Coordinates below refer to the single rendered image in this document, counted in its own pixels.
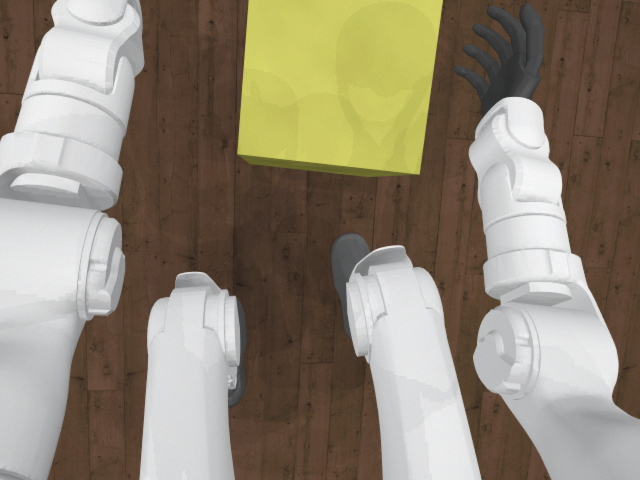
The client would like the left robot forearm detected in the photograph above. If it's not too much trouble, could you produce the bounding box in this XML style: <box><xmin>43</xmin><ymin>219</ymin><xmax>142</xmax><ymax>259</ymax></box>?
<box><xmin>0</xmin><ymin>0</ymin><xmax>144</xmax><ymax>211</ymax></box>

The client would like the robot right upper arm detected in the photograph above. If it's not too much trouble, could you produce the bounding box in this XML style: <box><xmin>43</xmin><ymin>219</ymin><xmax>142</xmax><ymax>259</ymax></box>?
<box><xmin>473</xmin><ymin>302</ymin><xmax>640</xmax><ymax>480</ymax></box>

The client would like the robot right hand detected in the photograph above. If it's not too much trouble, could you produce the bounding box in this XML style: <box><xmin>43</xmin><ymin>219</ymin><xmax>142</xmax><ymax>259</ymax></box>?
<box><xmin>454</xmin><ymin>3</ymin><xmax>545</xmax><ymax>118</ymax></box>

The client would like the carton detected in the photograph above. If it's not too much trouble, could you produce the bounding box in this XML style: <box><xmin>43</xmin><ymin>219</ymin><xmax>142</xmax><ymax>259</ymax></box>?
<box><xmin>237</xmin><ymin>0</ymin><xmax>443</xmax><ymax>177</ymax></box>

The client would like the right robot foot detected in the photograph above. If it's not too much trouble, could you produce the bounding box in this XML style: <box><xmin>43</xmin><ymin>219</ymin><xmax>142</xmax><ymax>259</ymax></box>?
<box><xmin>331</xmin><ymin>233</ymin><xmax>370</xmax><ymax>339</ymax></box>

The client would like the right robot forearm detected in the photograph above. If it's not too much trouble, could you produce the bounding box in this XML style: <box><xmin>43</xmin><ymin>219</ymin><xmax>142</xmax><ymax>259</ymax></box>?
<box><xmin>469</xmin><ymin>97</ymin><xmax>619</xmax><ymax>387</ymax></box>

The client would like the robot left upper arm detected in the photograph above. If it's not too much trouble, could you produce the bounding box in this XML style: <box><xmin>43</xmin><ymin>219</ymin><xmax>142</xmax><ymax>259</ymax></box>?
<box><xmin>0</xmin><ymin>198</ymin><xmax>125</xmax><ymax>480</ymax></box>

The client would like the robot left thigh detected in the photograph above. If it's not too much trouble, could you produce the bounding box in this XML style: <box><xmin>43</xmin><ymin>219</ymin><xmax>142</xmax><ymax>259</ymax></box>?
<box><xmin>140</xmin><ymin>286</ymin><xmax>240</xmax><ymax>480</ymax></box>

